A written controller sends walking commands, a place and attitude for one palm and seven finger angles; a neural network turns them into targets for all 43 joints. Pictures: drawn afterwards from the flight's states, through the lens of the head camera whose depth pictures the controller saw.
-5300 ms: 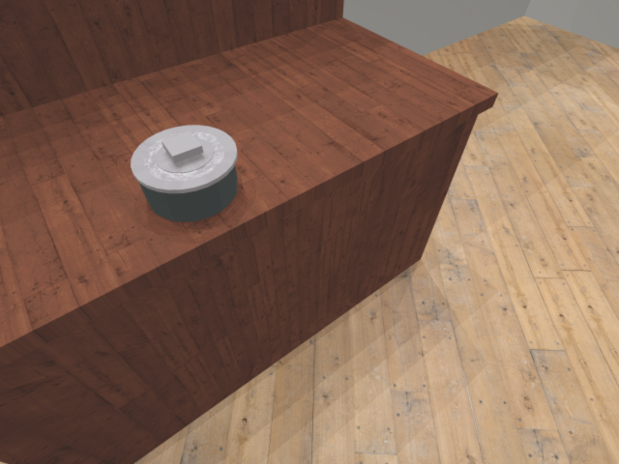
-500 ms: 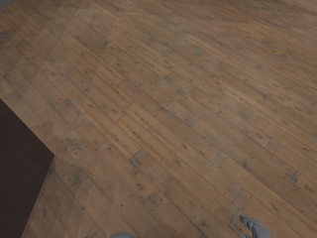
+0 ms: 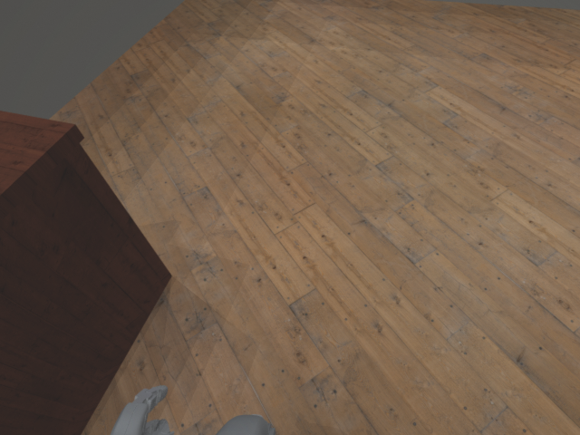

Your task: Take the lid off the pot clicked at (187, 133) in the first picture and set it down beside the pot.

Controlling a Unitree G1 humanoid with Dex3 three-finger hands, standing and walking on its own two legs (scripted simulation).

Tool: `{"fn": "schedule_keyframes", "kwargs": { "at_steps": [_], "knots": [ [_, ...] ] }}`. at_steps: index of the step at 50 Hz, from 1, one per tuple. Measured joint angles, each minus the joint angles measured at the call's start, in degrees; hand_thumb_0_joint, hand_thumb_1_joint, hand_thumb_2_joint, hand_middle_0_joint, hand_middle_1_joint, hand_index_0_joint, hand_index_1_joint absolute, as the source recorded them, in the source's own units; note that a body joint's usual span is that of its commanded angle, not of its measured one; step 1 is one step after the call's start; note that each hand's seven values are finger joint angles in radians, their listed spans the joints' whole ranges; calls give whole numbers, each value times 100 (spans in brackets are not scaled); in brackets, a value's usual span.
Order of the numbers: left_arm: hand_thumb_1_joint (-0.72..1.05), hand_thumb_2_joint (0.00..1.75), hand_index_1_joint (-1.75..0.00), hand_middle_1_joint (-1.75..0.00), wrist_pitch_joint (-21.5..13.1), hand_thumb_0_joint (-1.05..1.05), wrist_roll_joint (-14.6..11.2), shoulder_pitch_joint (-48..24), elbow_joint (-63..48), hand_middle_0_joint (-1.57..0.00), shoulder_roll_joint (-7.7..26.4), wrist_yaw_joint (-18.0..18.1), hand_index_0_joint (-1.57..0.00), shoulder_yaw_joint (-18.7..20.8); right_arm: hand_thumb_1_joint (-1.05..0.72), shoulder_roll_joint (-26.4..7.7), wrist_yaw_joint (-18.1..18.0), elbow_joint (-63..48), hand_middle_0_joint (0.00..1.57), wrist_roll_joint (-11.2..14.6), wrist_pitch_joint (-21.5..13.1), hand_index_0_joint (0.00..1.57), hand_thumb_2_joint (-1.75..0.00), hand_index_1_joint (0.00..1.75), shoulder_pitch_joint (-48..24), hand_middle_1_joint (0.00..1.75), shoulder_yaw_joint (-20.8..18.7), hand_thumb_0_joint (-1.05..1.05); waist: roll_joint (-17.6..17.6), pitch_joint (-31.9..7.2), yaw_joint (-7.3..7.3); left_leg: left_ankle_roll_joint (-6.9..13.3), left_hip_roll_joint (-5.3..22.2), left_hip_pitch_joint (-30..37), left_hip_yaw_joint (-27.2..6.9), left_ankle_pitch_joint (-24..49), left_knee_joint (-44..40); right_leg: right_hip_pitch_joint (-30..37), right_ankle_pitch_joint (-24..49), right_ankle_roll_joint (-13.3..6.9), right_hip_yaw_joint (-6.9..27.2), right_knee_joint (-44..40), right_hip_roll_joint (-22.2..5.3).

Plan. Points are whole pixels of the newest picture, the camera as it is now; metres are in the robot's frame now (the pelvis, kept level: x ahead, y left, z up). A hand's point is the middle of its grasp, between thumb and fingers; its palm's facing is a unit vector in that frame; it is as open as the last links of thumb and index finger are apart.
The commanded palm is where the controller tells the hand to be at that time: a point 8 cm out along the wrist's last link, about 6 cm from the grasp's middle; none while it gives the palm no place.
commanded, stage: turn to face it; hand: left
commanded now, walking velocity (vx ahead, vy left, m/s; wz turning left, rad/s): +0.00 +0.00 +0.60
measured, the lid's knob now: out of the picture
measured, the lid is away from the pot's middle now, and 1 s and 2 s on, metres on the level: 0.00 0.00 0.00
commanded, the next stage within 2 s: take the last steps up to it in 1.88 s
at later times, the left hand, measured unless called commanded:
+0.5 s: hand out of the picture +0.00 +0.27 -0.17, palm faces +0.33 -0.90 -0.28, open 7.4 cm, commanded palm none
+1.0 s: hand out of the picture +0.00 +0.19 -0.13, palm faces +0.55 -0.78 -0.30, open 7.4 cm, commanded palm none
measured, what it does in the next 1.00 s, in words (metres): steps on the spot, turning left: left foot, then right foot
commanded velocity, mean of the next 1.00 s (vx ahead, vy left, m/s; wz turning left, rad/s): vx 0.00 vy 0.00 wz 0.60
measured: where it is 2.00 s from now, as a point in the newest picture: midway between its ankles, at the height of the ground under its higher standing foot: outside the picture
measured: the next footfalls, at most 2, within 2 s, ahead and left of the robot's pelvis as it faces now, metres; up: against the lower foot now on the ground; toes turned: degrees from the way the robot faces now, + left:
left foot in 0.30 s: +0.03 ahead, +0.14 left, +0.00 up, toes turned +17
right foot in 0.74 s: +0.12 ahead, -0.09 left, +0.00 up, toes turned +25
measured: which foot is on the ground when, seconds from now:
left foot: up 0.00-0.28, down 0.30-0.74, up 0.76-1.00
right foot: down 0.00-0.30, up 0.32-0.72, down 0.74-1.00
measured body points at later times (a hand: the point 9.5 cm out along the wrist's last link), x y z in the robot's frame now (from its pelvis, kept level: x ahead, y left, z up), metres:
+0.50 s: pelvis +0.01 +0.03 +0.00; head +0.05 +0.06 +0.45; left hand -0.02 +0.32 -0.14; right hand +0.19 -0.19 -0.12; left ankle -0.01 +0.12 -0.73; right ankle +0.03 -0.13 -0.66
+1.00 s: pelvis +0.05 -0.02 +0.01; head +0.10 -0.03 +0.46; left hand -0.03 +0.23 -0.11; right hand +0.26 -0.20 -0.15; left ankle -0.07 +0.09 -0.64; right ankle +0.08 -0.10 -0.73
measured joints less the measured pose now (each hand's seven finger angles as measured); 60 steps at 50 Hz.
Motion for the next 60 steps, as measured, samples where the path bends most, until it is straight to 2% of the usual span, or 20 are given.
{"fn": "schedule_keyframes", "kwargs": {
  "at_steps": [2,5,12,15,16,18,20,23,27,32,35,37,39,41,43,46,49,53,58,60],
  "knots": [
    [91,90,-30,-30,7,1,16,57,31,-21,-47,15,-20,-12,-90,-9,43,14,20,-3,13,20,-90,30,-16,30,-2,0,-43,33,-3,-85,129,-125,204,138,406,146,33,-2,-136,-136,-97],
    [91,90,-30,-30,4,1,32,161,87,-21,-56,14,-20,-25,-91,34,83,18,20,2,41,20,-90,30,-78,30,33,0,-168,84,29,-173,289,-68,409,186,189,298,48,13,-331,-252,-248],
    [90,90,-30,-30,66,1,61,463,283,-21,131,-20,-20,45,-91,159,128,-67,20,41,19,20,-90,30,-450,30,144,0,-444,198,265,-111,414,469,719,187,-1345,322,-118,133,-746,-70,-509],
    [90,90,-30,-30,127,1,30,635,378,-21,287,-38,-20,129,-91,164,133,-211,20,33,-97,20,-90,30,-538,30,188,0,-541,146,323,3,377,967,879,873,-2551,170,-380,270,-922,376,-662],
    [90,90,-30,-30,159,1,6,672,415,-21,354,-52,-20,168,-91,168,130,-258,20,18,-159,20,-90,30,-561,30,183,0,-598,124,326,261,318,994,894,924,-2685,-2,-512,339,-848,759,-737],
    [91,90,-30,-30,297,1,1,642,515,-21,479,-31,-20,235,-91,216,102,-319,20,24,-249,20,-90,30,-603,30,203,0,-717,156,373,468,226,883,848,818,-2458,-456,-1187,477,-328,1820,-665],
    [91,90,-30,-30,392,1,-5,577,601,-20,523,-9,-20,282,-90,235,33,-352,20,15,-293,20,-90,30,-551,30,229,0,-679,124,371,491,204,903,710,838,-2529,-850,-1226,556,37,2667,-480],
    [91,90,-30,-30,366,1,-3,486,589,-20,538,-48,-19,310,-90,254,-22,-314,20,4,-282,20,-90,30,-449,30,263,0,-610,66,378,456,148,1056,505,1075,-2926,-1187,-743,632,309,3092,-361],
    [91,90,-30,-30,311,1,-11,380,461,-20,497,-70,-19,278,-90,270,-20,-240,21,7,-249,20,-90,30,-326,30,282,0,-501,-14,347,463,78,1177,231,1300,-3298,-1230,-491,690,481,2672,-268],
    [91,90,-30,-30,286,1,-31,195,331,-20,402,-56,-19,219,-90,287,-9,-188,21,-9,-213,21,-90,30,-198,30,248,0,-377,-63,222,375,-17,1141,-103,1369,-3359,-983,-584,678,573,1820,-90],
    [91,90,-30,-30,231,1,-61,96,242,-20,319,-47,-19,166,-90,257,-17,-164,21,-16,-170,21,-90,30,-129,30,206,0,-263,-78,131,274,-68,1035,-319,1309,-3197,-644,-528,622,545,1039,75],
    [91,90,-30,-30,141,1,-71,94,149,-20,281,-48,-20,120,-90,224,-21,-152,21,11,-135,21,-90,30,-64,30,170,0,-211,-125,105,178,-139,896,-454,1196,-2947,-255,-88,574,487,156,146],
    [91,90,-30,-30,44,1,-24,82,111,-20,170,-24,-20,67,-90,141,-28,-110,21,36,-91,21,-90,30,-57,30,96,0,-37,-100,78,125,-119,594,-465,586,-2150,-188,27,208,303,101,189],
    [91,90,-30,-30,13,1,-13,132,69,-20,78,-10,-20,12,-90,88,-18,-58,21,13,-25,20,-90,30,-38,30,40,0,-4,-100,61,80,-148,210,-289,26,-941,-96,-43,-12,127,108,86],
    [91,90,-30,-30,8,1,-8,199,66,-20,1,7,-20,-4,-90,44,25,-14,20,-7,10,20,-90,30,-44,30,14,0,-11,-75,62,4,-51,-61,-69,125,22,71,-20,-71,-11,-53,-6],
    [91,90,-30,-30,-12,1,4,294,111,-21,-62,15,-20,-19,-90,27,78,18,20,-9,31,20,-90,30,-76,30,15,0,-80,-18,62,-122,155,-198,147,361,574,271,44,-79,-206,-262,-132],
    [91,90,-30,-30,-19,1,19,402,169,-21,-84,8,-20,-31,-91,42,101,44,20,-5,73,20,-90,30,-147,30,36,0,-172,35,97,-193,312,-132,266,390,413,388,50,-73,-403,-363,-247],
    [91,90,-30,-30,13,1,43,554,272,-21,-51,-8,-20,-20,-91,69,112,49,20,9,101,20,-90,30,-331,30,83,0,-274,110,198,-190,415,90,415,283,-250,432,0,-38,-656,-355,-371],
    [90,90,-30,-30,89,1,58,715,422,-21,135,-24,-20,80,-91,129,107,-69,20,36,14,20,-90,30,-590,30,180,0,-444,170,370,-49,391,609,717,242,-1586,357,-193,86,-966,-71,-553],
    [90,90,-30,-30,123,1,32,800,473,-21,246,-37,-20,136,-91,139,107,-171,20,26,-67,20,-90,30,-641,30,217,0,-511,141,403,40,340,968,852,723,-2434,262,-374,182,-1088,236,-657]
  ]
}}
